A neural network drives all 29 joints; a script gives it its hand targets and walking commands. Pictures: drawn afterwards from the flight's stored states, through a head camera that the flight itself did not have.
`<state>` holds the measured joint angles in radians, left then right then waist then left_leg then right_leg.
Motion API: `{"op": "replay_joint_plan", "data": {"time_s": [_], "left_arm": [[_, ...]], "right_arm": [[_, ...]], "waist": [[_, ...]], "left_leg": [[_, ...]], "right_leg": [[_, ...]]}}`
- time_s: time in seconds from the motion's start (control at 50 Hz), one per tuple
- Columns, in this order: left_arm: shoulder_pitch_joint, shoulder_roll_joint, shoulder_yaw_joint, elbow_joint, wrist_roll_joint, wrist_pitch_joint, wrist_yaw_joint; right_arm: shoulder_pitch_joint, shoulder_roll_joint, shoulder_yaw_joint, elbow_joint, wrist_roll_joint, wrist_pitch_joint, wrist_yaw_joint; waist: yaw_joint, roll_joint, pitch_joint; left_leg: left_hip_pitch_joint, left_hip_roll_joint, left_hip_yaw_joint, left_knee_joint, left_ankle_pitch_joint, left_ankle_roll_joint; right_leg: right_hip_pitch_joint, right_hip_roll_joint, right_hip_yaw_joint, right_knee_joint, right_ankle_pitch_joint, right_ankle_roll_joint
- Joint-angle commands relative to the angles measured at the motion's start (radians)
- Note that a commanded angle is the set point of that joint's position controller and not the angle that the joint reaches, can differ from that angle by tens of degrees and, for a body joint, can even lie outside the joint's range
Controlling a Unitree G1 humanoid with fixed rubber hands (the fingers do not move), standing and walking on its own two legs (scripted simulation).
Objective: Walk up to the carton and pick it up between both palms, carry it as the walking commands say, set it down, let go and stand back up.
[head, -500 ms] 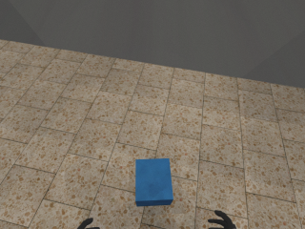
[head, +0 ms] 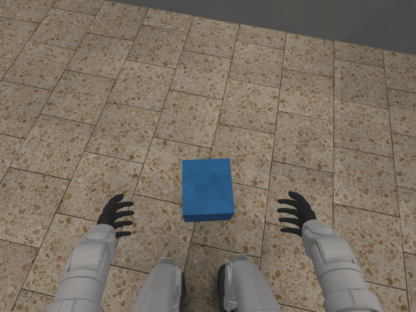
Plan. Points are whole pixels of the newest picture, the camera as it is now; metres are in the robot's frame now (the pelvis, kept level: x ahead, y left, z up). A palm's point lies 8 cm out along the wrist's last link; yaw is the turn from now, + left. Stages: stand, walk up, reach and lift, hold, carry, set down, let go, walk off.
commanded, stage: reach and lift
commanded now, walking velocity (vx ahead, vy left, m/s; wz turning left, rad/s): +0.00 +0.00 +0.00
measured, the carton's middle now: (206, 190) +0.51 -0.01 -0.62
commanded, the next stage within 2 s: none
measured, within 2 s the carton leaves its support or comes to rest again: neither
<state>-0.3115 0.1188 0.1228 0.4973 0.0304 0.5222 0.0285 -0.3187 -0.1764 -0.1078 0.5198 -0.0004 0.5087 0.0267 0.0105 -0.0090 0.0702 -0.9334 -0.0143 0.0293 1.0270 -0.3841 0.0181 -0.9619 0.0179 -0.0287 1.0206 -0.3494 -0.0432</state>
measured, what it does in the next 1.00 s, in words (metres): stands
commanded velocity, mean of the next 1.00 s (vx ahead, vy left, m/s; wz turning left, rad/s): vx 0.00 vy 0.00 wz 0.00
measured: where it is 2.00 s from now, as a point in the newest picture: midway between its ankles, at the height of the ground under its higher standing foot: (201, 307)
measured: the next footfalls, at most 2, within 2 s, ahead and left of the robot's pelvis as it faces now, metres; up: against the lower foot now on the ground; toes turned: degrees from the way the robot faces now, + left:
none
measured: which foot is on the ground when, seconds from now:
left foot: down 0.00-1.00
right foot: down 0.00-1.00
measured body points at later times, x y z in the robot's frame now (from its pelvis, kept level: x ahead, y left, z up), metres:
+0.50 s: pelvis +0.00 +0.00 -0.03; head +0.25 -0.01 +0.35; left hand +0.44 +0.19 -0.13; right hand +0.46 -0.19 -0.13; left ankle +0.06 +0.11 -0.66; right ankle +0.08 -0.09 -0.66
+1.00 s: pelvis +0.01 +0.00 -0.04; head +0.33 +0.00 +0.28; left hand +0.53 +0.19 -0.16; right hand +0.54 -0.18 -0.16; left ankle +0.06 +0.11 -0.66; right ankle +0.08 -0.10 -0.66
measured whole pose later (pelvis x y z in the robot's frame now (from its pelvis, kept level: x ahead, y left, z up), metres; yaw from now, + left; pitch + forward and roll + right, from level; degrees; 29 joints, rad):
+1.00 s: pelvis +0.01 +0.00 -0.04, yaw +2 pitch +46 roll +0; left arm -1.11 0.17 0.35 0.84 0.06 0.13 0.06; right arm -1.16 -0.25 -0.37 0.93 -0.07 0.10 0.01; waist 0.00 0.00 -0.04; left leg -1.55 -0.04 -0.01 1.08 -0.33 0.01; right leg -1.56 0.03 -0.02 1.07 -0.31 -0.03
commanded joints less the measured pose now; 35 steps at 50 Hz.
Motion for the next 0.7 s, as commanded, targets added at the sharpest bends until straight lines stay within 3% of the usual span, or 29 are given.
{"op": "replay_joint_plan", "data": {"time_s": [0.0,0.28,0.48,0.68], "left_arm": [[-0.203,0.07,0.037,-0.046,0.006,-0.018,0.004],[-0.536,0.085,0.113,0.159,-0.021,-0.21,0.038],[-0.73,0.143,0.175,0.244,-0.029,-0.353,0.045],[-0.936,0.169,0.181,0.287,-0.043,-0.405,0.041]], "right_arm": [[-0.224,-0.071,-0.031,-0.038,0.0,-0.019,-0.014],[-0.577,-0.081,-0.085,0.169,-0.005,-0.195,-0.068],[-0.817,-0.124,-0.104,0.27,0.009,-0.327,-0.075],[-1.007,-0.17,-0.165,0.334,0.0,-0.391,-0.056]], "waist": [[0.004,-0.002,-0.478],[0.0,-0.019,-0.757],[0.01,-0.051,-0.929],[0.002,-0.021,-1.066]], "left_leg": [[0.124,-0.005,-0.041,-0.148,-0.029,-0.024],[-0.027,-0.038,-0.019,-0.087,0.151,-0.033],[-0.17,-0.052,-0.011,-0.052,0.239,-0.041],[-0.222,-0.049,-0.039,-0.025,0.34,-0.047]], "right_leg": [[0.266,-0.013,0.079,-0.145,-0.028,0.019],[0.202,0.004,0.087,-0.062,0.187,0.05],[0.235,0.004,0.097,-0.01,0.354,0.048],[0.184,0.015,0.098,0.023,0.465,0.038]]}}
